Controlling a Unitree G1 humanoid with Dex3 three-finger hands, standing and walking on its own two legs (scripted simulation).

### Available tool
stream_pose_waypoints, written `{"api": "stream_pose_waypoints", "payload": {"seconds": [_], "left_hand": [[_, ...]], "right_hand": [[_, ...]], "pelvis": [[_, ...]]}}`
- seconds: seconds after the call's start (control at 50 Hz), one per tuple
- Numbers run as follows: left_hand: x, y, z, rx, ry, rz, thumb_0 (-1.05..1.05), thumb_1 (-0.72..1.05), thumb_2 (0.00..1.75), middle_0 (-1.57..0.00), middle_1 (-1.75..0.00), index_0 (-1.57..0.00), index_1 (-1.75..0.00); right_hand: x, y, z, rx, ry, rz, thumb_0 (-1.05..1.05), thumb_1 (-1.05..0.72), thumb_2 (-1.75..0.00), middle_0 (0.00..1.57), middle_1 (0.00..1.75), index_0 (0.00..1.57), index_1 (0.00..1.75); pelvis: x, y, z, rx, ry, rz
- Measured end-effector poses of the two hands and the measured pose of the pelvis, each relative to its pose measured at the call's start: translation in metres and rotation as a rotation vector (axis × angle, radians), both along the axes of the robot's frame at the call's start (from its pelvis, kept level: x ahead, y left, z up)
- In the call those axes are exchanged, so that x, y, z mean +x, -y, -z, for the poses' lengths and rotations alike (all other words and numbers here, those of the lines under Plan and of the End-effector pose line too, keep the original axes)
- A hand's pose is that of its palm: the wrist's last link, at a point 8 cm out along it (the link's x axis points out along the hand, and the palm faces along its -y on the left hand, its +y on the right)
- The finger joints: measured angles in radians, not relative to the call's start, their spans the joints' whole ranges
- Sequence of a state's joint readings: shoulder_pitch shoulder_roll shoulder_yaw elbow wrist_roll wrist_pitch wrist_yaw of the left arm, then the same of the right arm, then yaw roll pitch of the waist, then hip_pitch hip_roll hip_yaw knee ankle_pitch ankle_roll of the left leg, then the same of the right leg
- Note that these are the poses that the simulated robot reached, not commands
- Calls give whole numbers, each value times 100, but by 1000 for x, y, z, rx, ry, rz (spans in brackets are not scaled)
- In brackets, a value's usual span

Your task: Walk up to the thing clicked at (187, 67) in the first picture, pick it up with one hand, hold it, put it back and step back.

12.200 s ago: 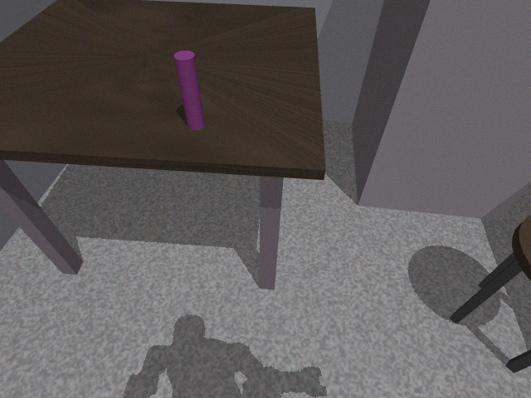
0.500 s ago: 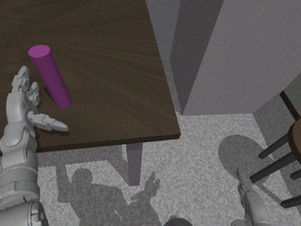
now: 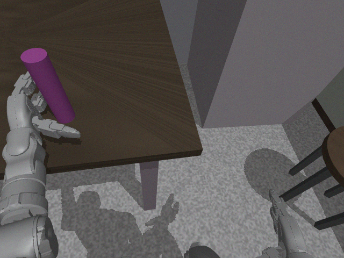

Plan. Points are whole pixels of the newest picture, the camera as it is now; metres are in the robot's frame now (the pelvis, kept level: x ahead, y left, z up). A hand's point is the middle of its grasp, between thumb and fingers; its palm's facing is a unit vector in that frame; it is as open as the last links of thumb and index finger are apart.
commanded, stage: close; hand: left
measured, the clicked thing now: (52, 90) +0.48 +0.22 +0.12
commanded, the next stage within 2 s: settle in 0.50 s
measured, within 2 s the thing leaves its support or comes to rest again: leaves its support in 0.92 s
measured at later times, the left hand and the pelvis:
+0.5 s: hand (58, 100) +0.48 +0.21 +0.09, palm faces +0.17 -0.99 +0.03, open 7.3 cm; pelvis +0.00 +0.01 +0.00, yaw -1 degrees
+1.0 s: hand (52, 99) +0.46 +0.22 +0.10, palm faces +0.15 -0.99 +0.01, open 5.5 cm; pelvis +0.01 +0.00 +0.00, yaw +0 degrees
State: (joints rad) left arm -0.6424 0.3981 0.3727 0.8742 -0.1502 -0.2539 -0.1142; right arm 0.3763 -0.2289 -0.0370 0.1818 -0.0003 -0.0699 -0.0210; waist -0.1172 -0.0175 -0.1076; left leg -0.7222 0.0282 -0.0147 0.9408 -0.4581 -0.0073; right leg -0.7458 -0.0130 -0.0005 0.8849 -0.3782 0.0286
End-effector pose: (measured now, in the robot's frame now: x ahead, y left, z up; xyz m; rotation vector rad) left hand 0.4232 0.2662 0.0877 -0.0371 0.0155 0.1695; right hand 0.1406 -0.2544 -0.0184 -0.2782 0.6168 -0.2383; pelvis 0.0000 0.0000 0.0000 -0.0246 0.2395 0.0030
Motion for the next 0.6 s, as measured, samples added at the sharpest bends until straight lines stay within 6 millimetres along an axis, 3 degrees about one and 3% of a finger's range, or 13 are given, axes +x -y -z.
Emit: {"api": "stream_pose_waypoints", "payload": {"seconds": [0.12,0.26,0.4,0.5,0.6], "left_hand": [[10,0,-7,3,-7,3,-1,-52,16,-51,-34,-52,-33],[21,2,-2,-2,-20,8,-1,-42,29,-68,-50,-69,-49],[25,3,-6,5,-14,7,-1,-25,51,-92,-74,-93,-73],[22,3,1,4,-29,1,0,-9,66,-108,-90,-109,-90],[19,2,3,-3,-3,5,-1,-5,81,-106,-99,-109,-98]], "right_hand": [[-1,-1,0,-1,-6,0,-1,51,-5,6,5,6,5],[-7,-2,2,-4,-23,1,-1,51,-5,6,5,6,5],[-11,0,8,0,-54,26,-1,51,-5,6,5,6,5],[-7,0,9,4,-53,28,-1,51,-5,6,5,6,5],[-3,-3,8,9,-47,15,-1,51,-5,6,5,6,5]], "pelvis": [[-1,-2,0,-2,-6,0],[-3,-4,2,-3,-24,7],[1,-6,1,-6,-28,9],[2,-7,2,-6,-32,12],[4,-7,3,-6,-36,11]]}}
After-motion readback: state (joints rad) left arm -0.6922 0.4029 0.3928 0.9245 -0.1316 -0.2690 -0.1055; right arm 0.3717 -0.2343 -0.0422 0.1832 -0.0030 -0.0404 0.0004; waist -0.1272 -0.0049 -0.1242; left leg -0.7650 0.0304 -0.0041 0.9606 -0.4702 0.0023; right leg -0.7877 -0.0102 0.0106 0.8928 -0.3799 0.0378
